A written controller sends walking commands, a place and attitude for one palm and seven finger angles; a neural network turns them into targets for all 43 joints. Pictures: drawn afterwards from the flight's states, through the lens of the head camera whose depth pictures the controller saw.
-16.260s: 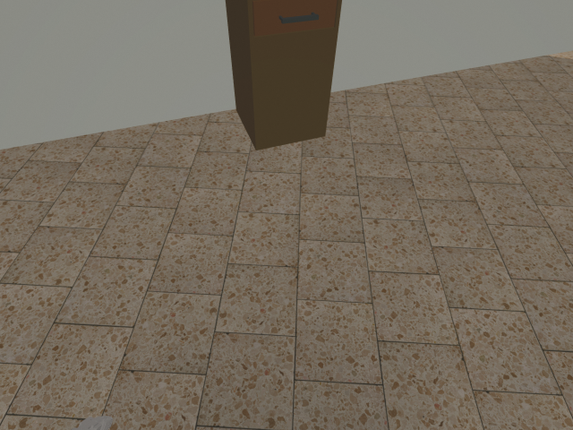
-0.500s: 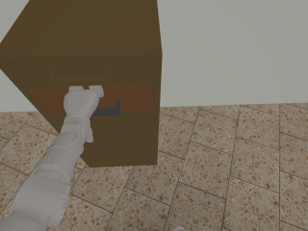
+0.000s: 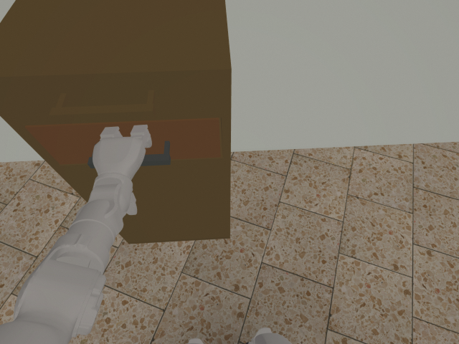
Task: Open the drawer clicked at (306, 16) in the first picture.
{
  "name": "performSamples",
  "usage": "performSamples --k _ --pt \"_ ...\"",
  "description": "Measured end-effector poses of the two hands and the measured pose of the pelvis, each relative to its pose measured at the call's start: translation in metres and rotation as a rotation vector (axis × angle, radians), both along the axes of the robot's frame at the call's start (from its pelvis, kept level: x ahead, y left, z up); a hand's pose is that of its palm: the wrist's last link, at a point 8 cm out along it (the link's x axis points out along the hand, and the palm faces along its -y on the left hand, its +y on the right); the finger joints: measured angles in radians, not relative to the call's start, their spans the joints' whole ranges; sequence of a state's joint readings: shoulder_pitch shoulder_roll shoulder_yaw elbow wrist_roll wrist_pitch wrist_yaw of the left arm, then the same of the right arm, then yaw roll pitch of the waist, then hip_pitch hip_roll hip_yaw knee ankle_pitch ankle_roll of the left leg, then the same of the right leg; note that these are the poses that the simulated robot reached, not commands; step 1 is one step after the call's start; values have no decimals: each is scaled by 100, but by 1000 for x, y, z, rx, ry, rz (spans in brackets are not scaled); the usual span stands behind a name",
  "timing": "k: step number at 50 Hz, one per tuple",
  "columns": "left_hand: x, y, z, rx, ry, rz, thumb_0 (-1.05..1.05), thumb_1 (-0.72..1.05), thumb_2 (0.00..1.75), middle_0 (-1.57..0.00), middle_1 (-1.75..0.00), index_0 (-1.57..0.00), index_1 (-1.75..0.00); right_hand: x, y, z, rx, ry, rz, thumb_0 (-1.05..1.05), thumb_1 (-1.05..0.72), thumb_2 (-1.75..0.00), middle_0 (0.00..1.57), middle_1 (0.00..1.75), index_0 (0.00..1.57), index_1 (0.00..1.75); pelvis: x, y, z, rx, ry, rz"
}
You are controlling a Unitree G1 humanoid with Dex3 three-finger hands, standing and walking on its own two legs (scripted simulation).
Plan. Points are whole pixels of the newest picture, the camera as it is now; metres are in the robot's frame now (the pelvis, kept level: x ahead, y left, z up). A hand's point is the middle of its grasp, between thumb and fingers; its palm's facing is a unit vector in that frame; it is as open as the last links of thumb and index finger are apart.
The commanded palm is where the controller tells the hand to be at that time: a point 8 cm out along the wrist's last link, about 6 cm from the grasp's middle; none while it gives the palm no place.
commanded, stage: lower the fingers behind the handle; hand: left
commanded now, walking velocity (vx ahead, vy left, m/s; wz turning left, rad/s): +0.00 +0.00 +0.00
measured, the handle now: (131, 154) +0.50 +0.20 -0.04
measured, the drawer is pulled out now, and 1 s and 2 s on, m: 0.00 0.00 0.00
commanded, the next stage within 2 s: close the thumb around the handle in 1.18 s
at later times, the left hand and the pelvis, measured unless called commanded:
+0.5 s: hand (137, 177) +0.45 +0.18 -0.05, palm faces -0.06 -0.02 -1.00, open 13.8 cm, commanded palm +0.43 +0.19 +0.01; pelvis -0.01 +0.00 -0.02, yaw +0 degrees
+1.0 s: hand (136, 181) +0.45 +0.19 -0.06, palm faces -0.04 -0.02 -1.00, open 13.8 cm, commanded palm +0.43 +0.20 -0.01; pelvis -0.01 +0.00 -0.03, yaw +0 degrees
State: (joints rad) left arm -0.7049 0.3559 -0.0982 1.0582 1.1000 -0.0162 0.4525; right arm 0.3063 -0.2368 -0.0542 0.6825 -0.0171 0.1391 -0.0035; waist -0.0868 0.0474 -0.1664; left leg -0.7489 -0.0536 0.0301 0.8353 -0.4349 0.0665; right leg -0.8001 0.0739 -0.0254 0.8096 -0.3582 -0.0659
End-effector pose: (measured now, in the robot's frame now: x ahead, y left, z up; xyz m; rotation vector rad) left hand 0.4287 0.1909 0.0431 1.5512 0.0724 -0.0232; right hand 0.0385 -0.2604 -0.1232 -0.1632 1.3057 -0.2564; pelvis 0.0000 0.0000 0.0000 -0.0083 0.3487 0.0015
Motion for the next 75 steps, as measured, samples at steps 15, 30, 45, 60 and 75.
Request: performSamples --k 15,30,45,60,75 --pt "3 2 -21 1 10 10 0 -49 30 -32 -120 -32 -120 -13 -7 -10 -18 26 -7 1 -91 -90 20 30 20 30 -3 -4 -12 -1 43 0" --pt "5 -5 -39 -4 -4 17 0 -49 30 -32 -120 -32 -120 -18 -2 -23 -4 43 -3 1 -91 -90 20 30 20 30 -7 -4 -24 -3 75 -4" --pt "0 0 -48 0 -19 8 0 -49 30 -30 -120 -32 -120 -20 -4 -30 -17 43 9 1 -91 -90 20 30 20 30 -11 -3 -32 -7 89 0" --pt "3 4 -47 -1 -1 18 0 -49 30 -30 -120 -32 -120 -25 -2 -28 -29 34 9 1 -91 -90 20 30 20 30 -16 0 -32 -10 89 1" --pt "5 3 -48 5 -14 18 0 -28 39 -32 -122 -33 -122 -31 3 -31 -21 62 5 1 -91 -90 20 30 20 30 -15 3 -34 -15 94 5"
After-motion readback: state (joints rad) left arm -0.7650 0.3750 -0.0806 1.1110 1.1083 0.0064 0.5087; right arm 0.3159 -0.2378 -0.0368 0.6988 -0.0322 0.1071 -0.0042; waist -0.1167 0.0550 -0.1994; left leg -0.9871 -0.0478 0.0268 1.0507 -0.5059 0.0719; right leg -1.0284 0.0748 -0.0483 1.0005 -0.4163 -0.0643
